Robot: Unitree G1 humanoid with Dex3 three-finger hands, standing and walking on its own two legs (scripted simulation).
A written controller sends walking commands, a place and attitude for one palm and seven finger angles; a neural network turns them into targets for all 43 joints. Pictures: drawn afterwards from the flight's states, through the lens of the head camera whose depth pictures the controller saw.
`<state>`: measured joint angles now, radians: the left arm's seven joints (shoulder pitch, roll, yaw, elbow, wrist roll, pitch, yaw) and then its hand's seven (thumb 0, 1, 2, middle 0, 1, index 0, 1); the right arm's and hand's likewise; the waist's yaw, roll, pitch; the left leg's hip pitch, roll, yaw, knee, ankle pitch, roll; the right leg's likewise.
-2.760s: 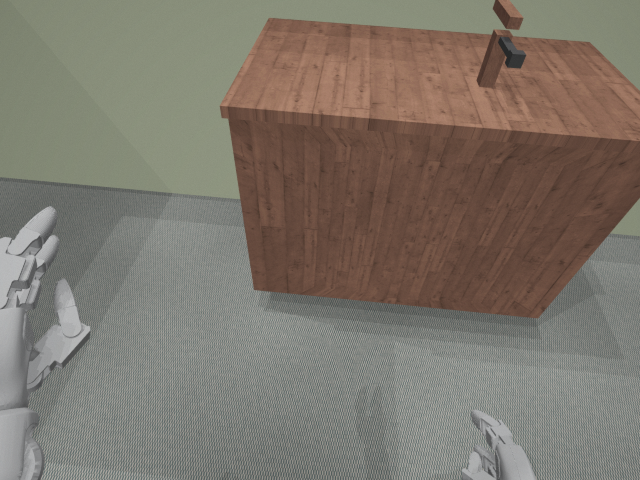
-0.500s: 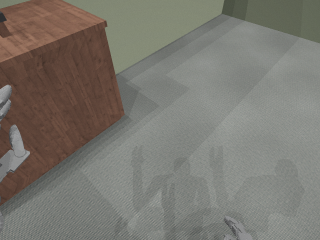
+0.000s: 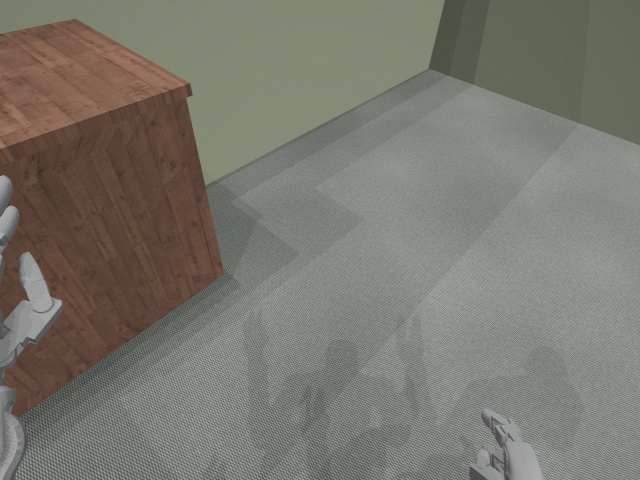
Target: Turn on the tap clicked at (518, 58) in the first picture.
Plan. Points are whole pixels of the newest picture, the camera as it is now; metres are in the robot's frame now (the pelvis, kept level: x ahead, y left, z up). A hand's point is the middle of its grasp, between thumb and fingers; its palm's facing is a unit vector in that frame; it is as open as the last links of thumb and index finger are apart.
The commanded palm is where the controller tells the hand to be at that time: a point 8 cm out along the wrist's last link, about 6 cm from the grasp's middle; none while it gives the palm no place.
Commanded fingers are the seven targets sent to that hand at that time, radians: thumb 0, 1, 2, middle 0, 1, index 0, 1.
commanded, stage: walk to a spot facing it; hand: left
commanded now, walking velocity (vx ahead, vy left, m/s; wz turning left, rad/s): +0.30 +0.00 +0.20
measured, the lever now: out of the picture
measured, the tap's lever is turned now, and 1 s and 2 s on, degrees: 0 0 0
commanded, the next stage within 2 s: turn to face it in 0.36 s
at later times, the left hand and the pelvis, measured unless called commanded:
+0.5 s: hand (133, 247) +0.31 +0.22 +0.17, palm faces +0.51 -0.74 -0.44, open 7.4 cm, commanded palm +0.23 +0.26 +0.20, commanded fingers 0.00 0.90 0.90 -0.20 -0.30 -0.20 -0.30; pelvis +0.13 -0.05 +0.02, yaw +12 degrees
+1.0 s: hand (121, 226) +0.31 +0.22 +0.20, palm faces +0.68 -0.57 -0.47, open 7.4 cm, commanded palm +0.26 +0.25 +0.20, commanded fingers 0.00 0.90 0.90 -0.20 -0.30 -0.20 -0.30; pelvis +0.21 -0.07 +0.00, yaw +21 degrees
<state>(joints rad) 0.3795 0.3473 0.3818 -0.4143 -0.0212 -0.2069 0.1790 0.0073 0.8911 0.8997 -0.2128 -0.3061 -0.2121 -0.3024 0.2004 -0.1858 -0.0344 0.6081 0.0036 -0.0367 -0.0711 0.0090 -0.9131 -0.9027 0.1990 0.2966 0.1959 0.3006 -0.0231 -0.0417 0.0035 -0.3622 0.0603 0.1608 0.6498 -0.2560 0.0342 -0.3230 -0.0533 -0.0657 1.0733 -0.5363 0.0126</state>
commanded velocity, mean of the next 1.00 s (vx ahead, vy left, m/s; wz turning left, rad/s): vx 0.09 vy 0.00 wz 0.36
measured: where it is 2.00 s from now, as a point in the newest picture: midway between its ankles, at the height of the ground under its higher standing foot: outside the picture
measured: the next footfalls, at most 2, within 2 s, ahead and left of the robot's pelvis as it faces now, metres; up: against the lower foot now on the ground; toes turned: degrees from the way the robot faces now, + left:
right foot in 0.22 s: +0.15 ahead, -0.15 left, +0.00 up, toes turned -6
left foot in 0.62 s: +0.23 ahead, +0.11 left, +0.00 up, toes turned +23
